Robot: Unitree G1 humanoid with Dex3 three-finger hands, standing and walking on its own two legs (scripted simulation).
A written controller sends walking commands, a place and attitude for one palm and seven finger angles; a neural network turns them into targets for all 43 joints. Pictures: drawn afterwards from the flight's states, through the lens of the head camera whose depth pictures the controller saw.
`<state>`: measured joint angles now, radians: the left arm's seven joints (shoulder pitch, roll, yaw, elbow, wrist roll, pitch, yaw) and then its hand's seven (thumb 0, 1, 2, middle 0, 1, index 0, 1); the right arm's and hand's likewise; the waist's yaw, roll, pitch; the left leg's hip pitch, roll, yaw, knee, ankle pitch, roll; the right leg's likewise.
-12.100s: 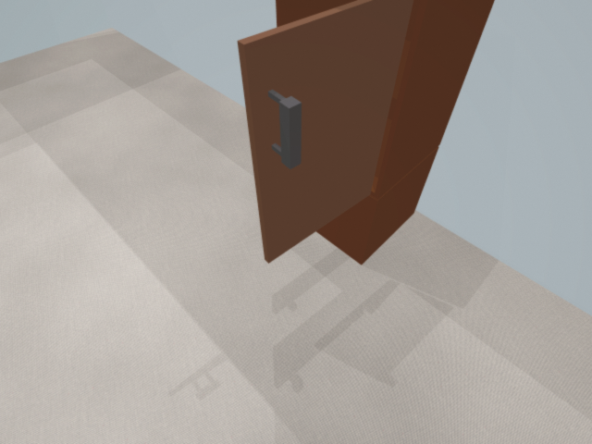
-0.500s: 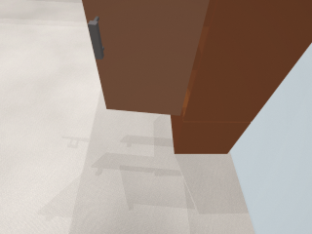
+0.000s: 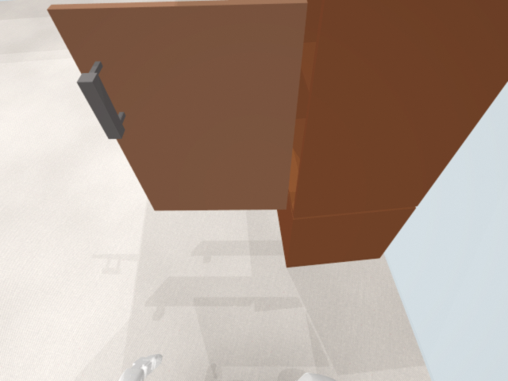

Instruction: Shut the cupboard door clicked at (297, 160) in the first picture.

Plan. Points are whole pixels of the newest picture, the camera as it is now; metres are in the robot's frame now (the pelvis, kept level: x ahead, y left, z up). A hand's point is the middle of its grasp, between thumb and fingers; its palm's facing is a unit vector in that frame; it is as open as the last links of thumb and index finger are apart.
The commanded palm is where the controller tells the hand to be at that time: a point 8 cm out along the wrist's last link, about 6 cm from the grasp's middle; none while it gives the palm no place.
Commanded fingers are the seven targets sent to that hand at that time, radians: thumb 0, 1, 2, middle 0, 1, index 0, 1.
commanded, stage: take the last steps up to it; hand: left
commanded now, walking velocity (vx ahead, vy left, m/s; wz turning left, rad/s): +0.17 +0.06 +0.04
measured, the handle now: (106, 100) +0.58 +0.30 +0.10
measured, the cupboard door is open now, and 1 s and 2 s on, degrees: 84 84 84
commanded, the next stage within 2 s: come to a stop and stand still in 0.08 s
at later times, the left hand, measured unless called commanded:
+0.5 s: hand out of the picture +0.09 +0.21 -0.18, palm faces +0.05 -0.98 -0.18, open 7.4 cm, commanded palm none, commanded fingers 0.00 0.90 0.90 -0.20 -0.30 -0.20 -0.30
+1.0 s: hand out of the picture +0.12 +0.17 -0.17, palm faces +0.00 -0.98 -0.19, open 7.2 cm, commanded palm none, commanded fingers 0.00 0.90 0.90 -0.20 -0.30 -0.20 -0.30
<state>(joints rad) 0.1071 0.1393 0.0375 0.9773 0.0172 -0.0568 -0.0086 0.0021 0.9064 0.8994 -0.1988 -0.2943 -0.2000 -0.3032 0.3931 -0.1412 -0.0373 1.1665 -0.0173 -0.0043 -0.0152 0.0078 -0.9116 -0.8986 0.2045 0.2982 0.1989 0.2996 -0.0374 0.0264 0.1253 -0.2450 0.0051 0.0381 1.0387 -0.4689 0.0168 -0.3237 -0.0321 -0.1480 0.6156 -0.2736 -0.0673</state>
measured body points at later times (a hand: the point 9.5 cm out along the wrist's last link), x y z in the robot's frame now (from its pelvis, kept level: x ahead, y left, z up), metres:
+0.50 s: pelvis +0.10 +0.04 +0.01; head +0.15 +0.05 +0.45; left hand +0.09 +0.26 -0.16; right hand +0.22 -0.19 -0.13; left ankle +0.16 +0.14 -0.73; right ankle +0.03 -0.08 -0.68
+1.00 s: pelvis +0.07 -0.01 +0.01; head +0.10 +0.00 +0.46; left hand +0.12 +0.22 -0.15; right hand +0.06 -0.25 -0.14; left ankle +0.07 +0.11 -0.73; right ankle +0.05 -0.12 -0.73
